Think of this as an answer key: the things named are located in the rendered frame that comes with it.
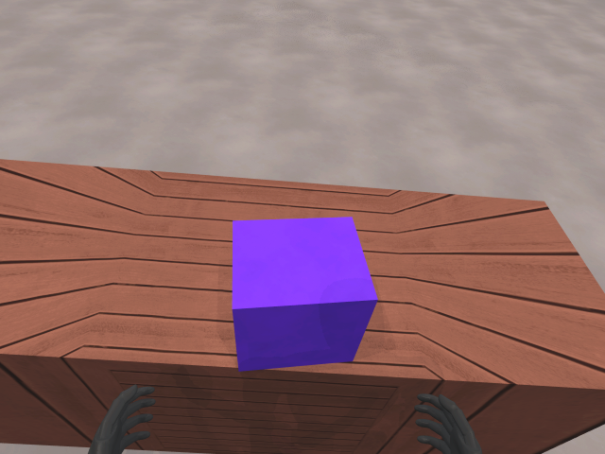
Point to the pedestal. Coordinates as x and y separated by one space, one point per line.
114 277

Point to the right robot hand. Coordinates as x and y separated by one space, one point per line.
458 436

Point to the carton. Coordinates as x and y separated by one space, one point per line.
302 292

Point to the left robot hand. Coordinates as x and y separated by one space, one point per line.
110 436

